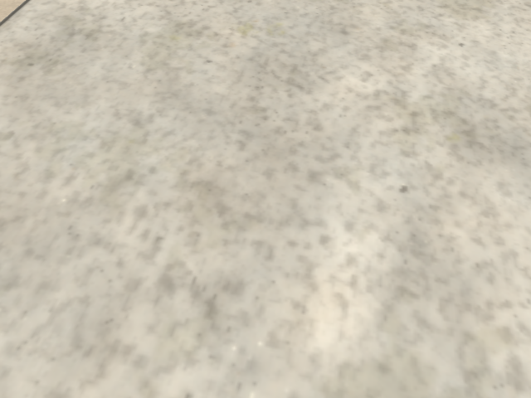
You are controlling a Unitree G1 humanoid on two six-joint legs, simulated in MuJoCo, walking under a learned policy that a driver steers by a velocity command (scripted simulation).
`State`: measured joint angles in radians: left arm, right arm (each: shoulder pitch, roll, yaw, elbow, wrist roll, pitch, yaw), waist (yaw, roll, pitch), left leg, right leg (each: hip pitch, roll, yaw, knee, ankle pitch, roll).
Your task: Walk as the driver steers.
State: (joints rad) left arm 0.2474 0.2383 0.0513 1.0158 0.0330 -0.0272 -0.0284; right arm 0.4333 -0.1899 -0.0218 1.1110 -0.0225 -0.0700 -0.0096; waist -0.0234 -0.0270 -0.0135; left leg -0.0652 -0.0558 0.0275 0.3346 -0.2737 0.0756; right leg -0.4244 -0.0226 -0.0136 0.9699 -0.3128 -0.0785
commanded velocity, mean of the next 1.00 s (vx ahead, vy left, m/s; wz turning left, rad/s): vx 0.48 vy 0.00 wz -0.44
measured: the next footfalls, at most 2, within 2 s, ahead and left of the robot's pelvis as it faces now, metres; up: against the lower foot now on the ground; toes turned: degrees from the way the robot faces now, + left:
right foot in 0.32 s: +0.32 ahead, -0.10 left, +0.00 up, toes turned -11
left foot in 0.86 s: +0.68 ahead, -0.04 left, +0.00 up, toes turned -28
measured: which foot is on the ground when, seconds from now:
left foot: down 0.00-0.32, up 0.34-0.84, down 0.86-1.00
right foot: up 0.00-0.30, down 0.32-0.86, up 0.88-1.00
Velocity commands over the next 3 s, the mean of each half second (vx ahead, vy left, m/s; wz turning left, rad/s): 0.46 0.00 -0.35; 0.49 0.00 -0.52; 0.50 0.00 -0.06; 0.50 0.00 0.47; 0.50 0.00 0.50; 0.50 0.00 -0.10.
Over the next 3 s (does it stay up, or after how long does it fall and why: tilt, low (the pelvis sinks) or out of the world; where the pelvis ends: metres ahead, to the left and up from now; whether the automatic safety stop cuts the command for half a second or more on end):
stays up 1.52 -0.37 -0.01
